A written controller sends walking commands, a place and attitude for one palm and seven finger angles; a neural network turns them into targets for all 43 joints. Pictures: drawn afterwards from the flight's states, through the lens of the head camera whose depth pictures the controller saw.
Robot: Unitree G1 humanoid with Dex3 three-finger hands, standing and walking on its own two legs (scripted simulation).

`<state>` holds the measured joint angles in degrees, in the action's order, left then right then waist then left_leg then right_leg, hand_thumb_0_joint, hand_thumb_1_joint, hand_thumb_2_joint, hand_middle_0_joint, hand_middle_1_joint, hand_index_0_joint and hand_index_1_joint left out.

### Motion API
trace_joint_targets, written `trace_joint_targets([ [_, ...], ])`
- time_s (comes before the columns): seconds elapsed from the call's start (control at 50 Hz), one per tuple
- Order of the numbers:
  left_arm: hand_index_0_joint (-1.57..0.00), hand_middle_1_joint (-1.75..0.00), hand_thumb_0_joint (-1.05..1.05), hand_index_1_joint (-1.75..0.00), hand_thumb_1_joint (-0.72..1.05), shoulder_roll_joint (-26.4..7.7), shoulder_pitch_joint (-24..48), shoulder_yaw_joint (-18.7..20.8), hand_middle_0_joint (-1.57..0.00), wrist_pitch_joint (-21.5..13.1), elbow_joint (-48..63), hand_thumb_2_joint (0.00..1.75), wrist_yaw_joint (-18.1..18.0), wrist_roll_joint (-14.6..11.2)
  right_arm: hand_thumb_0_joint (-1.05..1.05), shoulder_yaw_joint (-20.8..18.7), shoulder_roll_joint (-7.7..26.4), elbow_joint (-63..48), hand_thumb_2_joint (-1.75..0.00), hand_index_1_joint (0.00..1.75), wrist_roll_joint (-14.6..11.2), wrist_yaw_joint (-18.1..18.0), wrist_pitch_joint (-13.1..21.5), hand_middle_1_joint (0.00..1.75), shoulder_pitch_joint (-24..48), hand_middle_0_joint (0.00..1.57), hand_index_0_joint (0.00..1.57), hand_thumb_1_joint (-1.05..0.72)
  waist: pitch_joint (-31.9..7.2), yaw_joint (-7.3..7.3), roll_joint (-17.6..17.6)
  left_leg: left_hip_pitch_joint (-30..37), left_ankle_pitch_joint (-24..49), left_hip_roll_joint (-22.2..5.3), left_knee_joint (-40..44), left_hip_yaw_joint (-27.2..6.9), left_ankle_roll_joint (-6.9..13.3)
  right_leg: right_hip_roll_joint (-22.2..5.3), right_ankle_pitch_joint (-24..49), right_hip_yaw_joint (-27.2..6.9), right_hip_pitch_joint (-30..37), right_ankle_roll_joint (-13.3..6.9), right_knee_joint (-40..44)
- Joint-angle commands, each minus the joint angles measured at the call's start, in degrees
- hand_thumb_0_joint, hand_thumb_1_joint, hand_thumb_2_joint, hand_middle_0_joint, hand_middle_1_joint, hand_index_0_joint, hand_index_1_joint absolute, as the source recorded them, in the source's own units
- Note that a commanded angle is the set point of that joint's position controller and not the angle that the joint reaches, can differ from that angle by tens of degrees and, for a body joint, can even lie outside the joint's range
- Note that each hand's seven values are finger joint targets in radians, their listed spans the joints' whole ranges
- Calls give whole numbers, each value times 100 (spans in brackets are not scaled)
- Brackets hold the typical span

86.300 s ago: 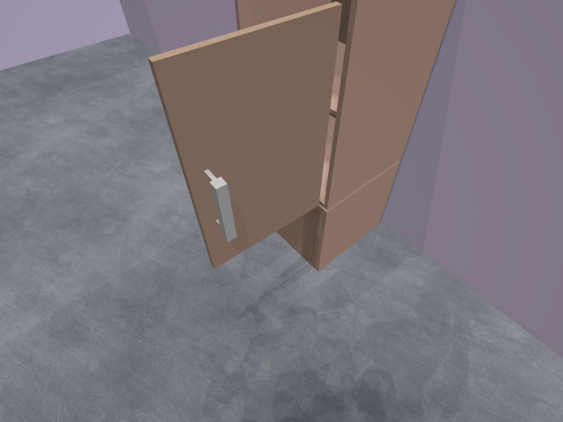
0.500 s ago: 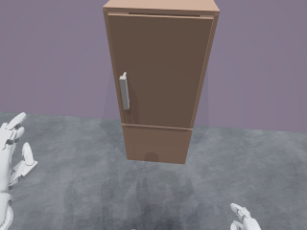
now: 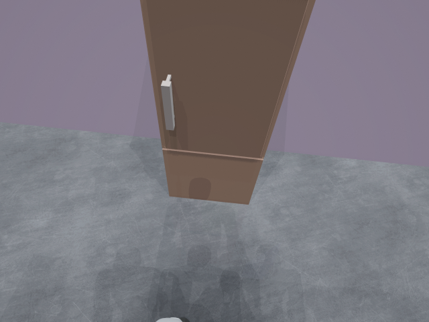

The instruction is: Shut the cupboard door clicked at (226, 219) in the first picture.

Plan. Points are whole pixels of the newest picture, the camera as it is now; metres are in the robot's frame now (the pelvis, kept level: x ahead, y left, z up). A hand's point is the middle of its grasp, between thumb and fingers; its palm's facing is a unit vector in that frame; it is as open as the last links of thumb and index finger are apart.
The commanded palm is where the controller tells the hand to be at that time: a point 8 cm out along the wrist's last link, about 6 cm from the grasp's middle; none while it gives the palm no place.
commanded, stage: let the arm hang, fingers relaxed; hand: left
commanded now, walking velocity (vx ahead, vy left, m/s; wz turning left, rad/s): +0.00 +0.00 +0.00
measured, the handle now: (169, 103) +0.75 +0.20 -0.08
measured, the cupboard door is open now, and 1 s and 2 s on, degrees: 0 0 0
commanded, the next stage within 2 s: look to check the result in 0.54 s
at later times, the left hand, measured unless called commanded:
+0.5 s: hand out of the picture -0.03 +0.14 -0.18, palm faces +0.04 -0.99 -0.16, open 7.4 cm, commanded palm none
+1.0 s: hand out of the picture -0.04 +0.13 -0.18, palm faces +0.05 -0.98 -0.18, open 7.4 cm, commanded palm none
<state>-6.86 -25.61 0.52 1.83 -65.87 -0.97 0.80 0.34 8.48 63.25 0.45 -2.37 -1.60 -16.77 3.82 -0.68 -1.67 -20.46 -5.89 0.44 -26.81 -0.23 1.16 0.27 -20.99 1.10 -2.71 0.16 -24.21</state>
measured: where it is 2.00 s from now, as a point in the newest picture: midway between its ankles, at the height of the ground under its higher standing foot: outside the picture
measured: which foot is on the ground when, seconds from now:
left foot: down 0.00-1.00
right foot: down 0.00-1.00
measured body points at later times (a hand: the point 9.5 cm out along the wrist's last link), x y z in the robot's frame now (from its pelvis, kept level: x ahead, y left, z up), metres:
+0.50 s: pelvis +0.00 -0.01 +0.00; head -0.01 -0.01 +0.45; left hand -0.03 +0.20 -0.16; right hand -0.03 -0.23 -0.16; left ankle +0.09 +0.10 -0.73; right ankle -0.09 -0.12 -0.73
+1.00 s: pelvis +0.02 -0.03 +0.00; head +0.03 -0.03 +0.45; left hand -0.04 +0.18 -0.16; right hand +0.02 -0.26 -0.16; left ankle +0.09 +0.10 -0.73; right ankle -0.09 -0.12 -0.73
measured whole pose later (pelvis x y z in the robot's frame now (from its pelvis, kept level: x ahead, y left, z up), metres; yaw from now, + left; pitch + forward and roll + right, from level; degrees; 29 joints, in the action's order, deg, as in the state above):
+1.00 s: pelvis +0.02 -0.03 +0.00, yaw -1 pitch -2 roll +0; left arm -6.9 -21.7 0.9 0.5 -65.2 -2.5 0.8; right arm -0.1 8.6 65.1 0.6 -2.5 -1.0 -13.9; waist 3.4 -0.3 -0.5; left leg -16.8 -8.1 -1.3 -27.3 -0.4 -1.3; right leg 1.9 -22.4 0.7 1.3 -2.2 -23.5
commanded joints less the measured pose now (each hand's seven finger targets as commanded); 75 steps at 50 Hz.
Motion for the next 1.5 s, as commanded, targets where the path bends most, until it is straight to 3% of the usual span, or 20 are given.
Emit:
trace_joint_targets([
  [0.0, -20, -30, 0, -30, 90, -555, -424, 92, -20, -146, 50, 90, -84, -10, 0, -190, 716, -151, -90, 30, 31, -33, 96, 30, -133, 20, 20, -90, -71, 103, 106, 1047, -446, -534, 565, -650, 100, -449, 269, -313, -1002, -301, 662],
  [0.06, -20, -30, 0, -30, 90, -540, -427, 77, -20, -141, 28, 90, -109, -6, 0, -202, 650, -55, -90, 30, 45, -10, 52, 30, -155, 20, 20, -90, 229, 107, -101, 967, -608, -503, 564, -588, 75, -456, 46, -330, -1231, -313, 712],
  [0.16, -20, -30, 0, -30, 90, -635, -315, 82, -20, -114, 104, 90, -123, 6, 0, -201, 582, 33, -90, 30, 64, 33, -12, 30, -241, 20, 20, -90, 664, 123, -106, 797, -971, -451, 579, -555, 43, -470, -556, -417, -1638, -350, 784],
  [0.28, -20, -30, 0, -30, 90, -702, -238, 114, -20, -112, 190, 90, -116, 10, 0, -188, 556, 21, -90, 30, 74, 42, 4, 30, -294, 20, 20, -90, 682, 101, 179, 756, -1010, -451, 620, -572, 38, -438, -599, -404, -1683, -359, 652],
  [0.34, -20, -30, 0, -30, 90, -651, -228, 120, -20, -117, 187, 90, -116, 6, 0, -181, 526, 5, -90, 30, 85, 28, 37, 30, -291, 20, 20, -90, 566, 76, 308, 653, -1004, -471, 752, -659, 62, -403, -283, -389, -1420, -341, 534],
  [0.38, -20, -30, 0, -30, 90, -680, -275, 134, -20, -144, 184, 90, -115, 4, 0, -180, 574, -22, -90, 30, 64, 24, 69, 30, -253, 20, 20, -90, 398, 34, 208, 807, -685, -476, 671, -589, 67, -422, -64, -380, -1290, -333, 565],
  [0.52, -20, -30, 0, -30, 90, -587, -130, 137, -20, -188, 166, 90, -146, -12, 0, -166, 490, 35, -90, 30, 64, 0, 117, 30, -287, 20, 20, -90, 262, 106, 197, 1049, 194, -499, 372, -482, 63, -479, 515, -395, -1118, -330, 639],
  [0.56, -20, -30, 0, -30, 90, -549, -151, 133, -20, -184, 149, 90, -152, -19, 0, -155, 465, 44, -90, 30, 62, -9, 115, 30, -262, 20, 20, -90, 292, 100, 312, 1092, 221, -501, 351, -466, 58, -480, 569, -395, -1119, -332, 650],
  [0.88, -20, -30, 0, -30, 90, -536, -256, 117, -20, -200, 111, 90, -197, -3, 0, -142, 529, 21, -90, 30, 31, -37, 108, 30, -57, 20, 20, -90, 241, 84, -26, 1277, 808, -567, 46, -284, 84, -527, 1727, -396, -882, -264, 674],
  [1.12, -20, -30, 0, -30, 90, -591, -170, 121, -20, -183, 159, 90, -195, -10, 0, -122, 538, 0, -90, 30, 36, -48, 112, 30, 45, 20, 20, -90, 210, 64, 54, 1257, 936, -554, 8, -236, 76, -543, 2070, -374, -685, -229, 647],
  [1.32, -20, -30, 0, -30, 90, -611, -104, 124, -20, -175, 189, 90, -181, -9, 0, -116, 562, 8, -90, 30, 43, -47, 117, 30, 58, 20, 20, -90, 267, 62, 159, 1273, 877, -553, 95, -260, 68, -527, 1810, -369, -668, -243, 697],
  [1.48, -20, -30, 0, -30, 90, -638, -140, 126, -20, -192, 193, 90, -178, -12, 0, -116, 575, 18, -90, 30, 25, -44, 128, 30, 28, 20, 20, -90, 130, 45, 22, 1366, 948, -555, 103, -254, 79, -528, 1902, -340, -585, -229, 709],
])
